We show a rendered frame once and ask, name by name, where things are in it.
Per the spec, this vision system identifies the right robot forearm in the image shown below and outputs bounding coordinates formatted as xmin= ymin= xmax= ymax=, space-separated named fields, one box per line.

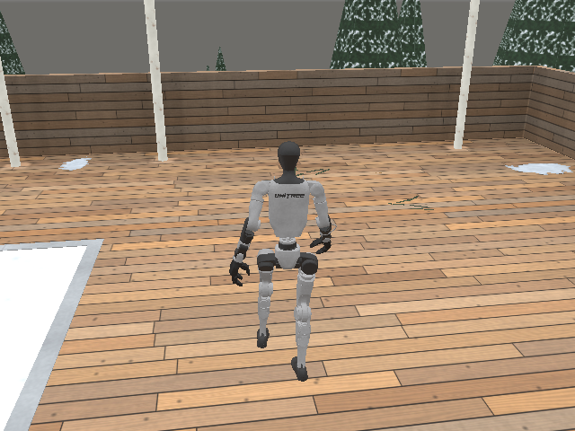
xmin=319 ymin=215 xmax=332 ymax=242

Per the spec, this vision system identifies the robot right upper arm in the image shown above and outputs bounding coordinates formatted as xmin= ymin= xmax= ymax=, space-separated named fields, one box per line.
xmin=307 ymin=180 xmax=330 ymax=228

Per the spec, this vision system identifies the robot right hand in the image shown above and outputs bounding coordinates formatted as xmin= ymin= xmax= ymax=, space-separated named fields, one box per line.
xmin=310 ymin=237 xmax=331 ymax=254

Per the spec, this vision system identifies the left robot forearm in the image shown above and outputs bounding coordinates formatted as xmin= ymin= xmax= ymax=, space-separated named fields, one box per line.
xmin=233 ymin=217 xmax=254 ymax=263

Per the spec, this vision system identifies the robot head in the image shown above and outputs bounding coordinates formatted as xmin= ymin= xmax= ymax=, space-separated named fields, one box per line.
xmin=274 ymin=141 xmax=304 ymax=184

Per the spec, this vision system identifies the robot left upper arm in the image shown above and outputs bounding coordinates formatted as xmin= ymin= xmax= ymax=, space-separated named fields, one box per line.
xmin=246 ymin=180 xmax=270 ymax=232

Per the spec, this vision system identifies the right robot thigh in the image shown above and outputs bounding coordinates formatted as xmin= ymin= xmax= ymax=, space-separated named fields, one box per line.
xmin=294 ymin=252 xmax=318 ymax=322

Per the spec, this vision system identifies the robot left hand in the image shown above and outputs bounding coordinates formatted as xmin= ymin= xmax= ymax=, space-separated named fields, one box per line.
xmin=229 ymin=260 xmax=250 ymax=286

